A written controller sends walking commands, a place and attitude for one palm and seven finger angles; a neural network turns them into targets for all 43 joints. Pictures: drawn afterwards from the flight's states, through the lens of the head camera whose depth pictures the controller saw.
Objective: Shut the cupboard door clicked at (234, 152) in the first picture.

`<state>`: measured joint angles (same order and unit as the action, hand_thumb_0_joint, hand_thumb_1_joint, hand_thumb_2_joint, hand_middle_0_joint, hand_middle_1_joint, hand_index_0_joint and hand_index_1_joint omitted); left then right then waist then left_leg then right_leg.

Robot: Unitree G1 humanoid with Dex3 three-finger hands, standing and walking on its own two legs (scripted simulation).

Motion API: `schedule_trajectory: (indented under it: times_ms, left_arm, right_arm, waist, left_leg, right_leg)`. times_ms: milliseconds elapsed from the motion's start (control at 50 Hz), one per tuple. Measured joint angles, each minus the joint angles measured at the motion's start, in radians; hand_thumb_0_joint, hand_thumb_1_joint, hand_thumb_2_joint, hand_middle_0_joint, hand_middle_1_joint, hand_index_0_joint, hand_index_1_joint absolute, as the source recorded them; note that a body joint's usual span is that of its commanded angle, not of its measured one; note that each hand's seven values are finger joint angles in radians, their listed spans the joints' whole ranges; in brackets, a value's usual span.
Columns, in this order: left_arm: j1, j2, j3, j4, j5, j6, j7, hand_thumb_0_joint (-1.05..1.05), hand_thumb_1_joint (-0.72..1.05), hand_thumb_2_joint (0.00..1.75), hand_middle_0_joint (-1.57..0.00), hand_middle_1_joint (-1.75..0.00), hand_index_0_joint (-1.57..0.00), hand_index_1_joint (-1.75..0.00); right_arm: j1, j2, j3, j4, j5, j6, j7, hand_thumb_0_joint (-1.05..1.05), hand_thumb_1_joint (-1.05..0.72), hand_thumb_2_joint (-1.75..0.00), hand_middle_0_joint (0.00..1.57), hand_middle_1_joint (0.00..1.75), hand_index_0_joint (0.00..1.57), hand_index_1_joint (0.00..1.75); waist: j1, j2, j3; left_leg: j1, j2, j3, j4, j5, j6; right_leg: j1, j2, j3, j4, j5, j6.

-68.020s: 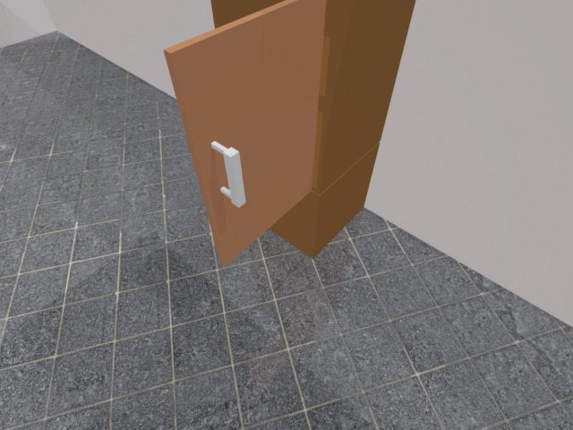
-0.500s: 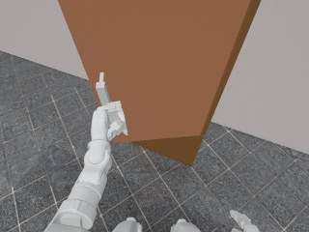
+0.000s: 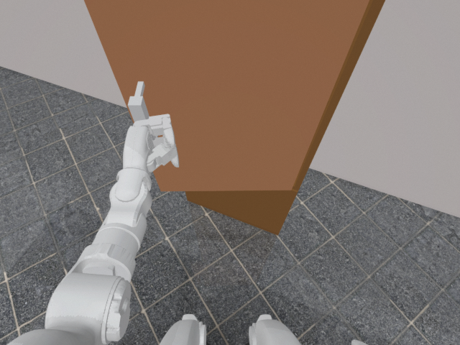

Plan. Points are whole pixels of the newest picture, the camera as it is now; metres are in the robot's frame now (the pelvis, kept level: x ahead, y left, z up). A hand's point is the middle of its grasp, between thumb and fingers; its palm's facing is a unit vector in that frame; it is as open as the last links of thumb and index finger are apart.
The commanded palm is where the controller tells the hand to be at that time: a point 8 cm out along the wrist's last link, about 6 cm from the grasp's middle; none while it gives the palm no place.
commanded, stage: push the door shut along its arc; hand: left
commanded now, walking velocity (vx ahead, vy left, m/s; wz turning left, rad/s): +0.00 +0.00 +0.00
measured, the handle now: (147, 120) +0.52 +0.15 +0.06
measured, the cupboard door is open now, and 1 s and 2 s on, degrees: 23 13 0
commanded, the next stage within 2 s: pull the fist back off the door in 1.32 s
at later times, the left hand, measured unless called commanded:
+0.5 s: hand (198, 124) +0.50 +0.05 +0.07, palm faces -0.21 -0.98 -0.05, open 3.1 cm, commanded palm +0.49 +0.11 +0.07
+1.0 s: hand (205, 107) +0.54 +0.04 +0.07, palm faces -0.32 -0.95 -0.06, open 3.4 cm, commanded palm +0.56 +0.07 +0.07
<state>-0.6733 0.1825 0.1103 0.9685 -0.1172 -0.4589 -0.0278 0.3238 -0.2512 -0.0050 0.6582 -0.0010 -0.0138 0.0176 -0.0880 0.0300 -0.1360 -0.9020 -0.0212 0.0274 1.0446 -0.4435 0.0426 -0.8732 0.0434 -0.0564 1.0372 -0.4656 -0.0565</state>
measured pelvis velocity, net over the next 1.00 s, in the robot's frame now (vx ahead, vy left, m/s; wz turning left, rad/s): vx -0.01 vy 0.00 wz -0.01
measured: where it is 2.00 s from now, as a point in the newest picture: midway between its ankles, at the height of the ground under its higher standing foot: outside the picture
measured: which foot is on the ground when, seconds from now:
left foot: down 0.00-1.00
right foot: down 0.00-1.00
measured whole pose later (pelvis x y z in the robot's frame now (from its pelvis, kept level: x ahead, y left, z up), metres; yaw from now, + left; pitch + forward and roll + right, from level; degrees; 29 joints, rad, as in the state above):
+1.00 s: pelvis -0.01 +0.00 -0.03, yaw -1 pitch +26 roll -2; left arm -1.19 0.39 0.16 1.33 -0.06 -0.35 -0.22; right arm 0.41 -0.28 0.01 0.66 -0.02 -0.02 0.04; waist -0.24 0.06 -0.13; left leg -1.16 0.00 0.00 1.18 -0.48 0.04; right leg -1.11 0.06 -0.09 1.14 -0.48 -0.07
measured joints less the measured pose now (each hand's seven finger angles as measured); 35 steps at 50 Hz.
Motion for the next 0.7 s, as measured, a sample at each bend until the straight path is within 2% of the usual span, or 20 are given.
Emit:
schedule_trajectory:
  times_ms: [140, 260, 340, 500, 700]
  left_arm:
    - [-0.086, 0.032, 0.001, 0.086, 0.012, -0.018, -0.039, 0.02, 0.9, 0.9, -1.3, -1.5, -1.3, -1.5]
    - [-0.142, 0.028, 0.009, 0.125, 0.009, -0.01, -0.056, 0.02, 0.91, 0.9, -1.3, -1.5, -1.3, -1.5]
    - [-0.191, 0.03, 0.03, 0.172, 0.031, -0.011, -0.059, 0.02, 0.9, 0.9, -1.3, -1.5, -1.3, -1.5]
    - [-0.277, 0.081, 0.072, 0.242, 0.064, 0.002, -0.067, 0.02, 0.9, 0.9, -1.3, -1.5, -1.3, -1.5]
    - [-0.364, 0.141, 0.09, 0.274, 0.065, 0.033, -0.125, 0.02, 0.9, 0.92, -1.3, -1.5, -1.3, -1.5]
  right_arm:
    - [0.018, -0.006, -0.003, 0.011, -0.002, 0.001, 0.008, 0.01, -0.9, -0.9, 0.2, 0.3, 0.2, 0.3]
    - [0.034, -0.008, -0.004, 0.012, -0.004, 0.005, 0.015, 0.01, -0.9, -0.9, 0.2, 0.3, 0.2, 0.3]
    - [0.04, -0.008, 0.003, 0.008, -0.008, 0.012, 0.021, 0.01, -0.9, -0.9, 0.2, 0.3, 0.2, 0.3]
    - [0.062, -0.01, 0.009, -0.014, -0.016, 0.023, 0.033, 0.01, -0.9, -0.9, 0.2, 0.3, 0.2, 0.3]
    - [0.086, -0.018, 0.01, -0.002, -0.018, 0.023, 0.029, 0.01, -0.9, -0.9, 0.2, 0.3, 0.2, 0.3]
  waist:
    - [-0.022, 0.005, 0.0]
    - [-0.042, 0.013, -0.006]
    - [-0.061, 0.013, -0.01]
    - [-0.098, 0.019, -0.006]
    - [-0.12, 0.024, 0.002]
  left_leg:
    - [-0.042, 0.0, 0.0, 0.027, -0.006, 0.005]
    - [-0.059, 0.002, 0.008, 0.033, -0.008, 0.01]
    - [-0.067, 0.004, 0.014, 0.038, -0.011, 0.013]
    - [-0.114, 0.011, 0.02, 0.061, -0.016, 0.012]
    - [-0.182, 0.017, 0.009, 0.097, -0.025, 0.006]
  right_leg:
    - [-0.039, -0.001, -0.001, 0.021, -0.003, 0.004]
    - [-0.057, 0.0, 0.006, 0.026, -0.002, 0.009]
    - [-0.069, 0.002, 0.012, 0.032, -0.002, 0.011]
    - [-0.118, 0.008, 0.016, 0.056, -0.005, 0.01]
    - [-0.182, 0.013, 0.004, 0.085, -0.012, 0.002]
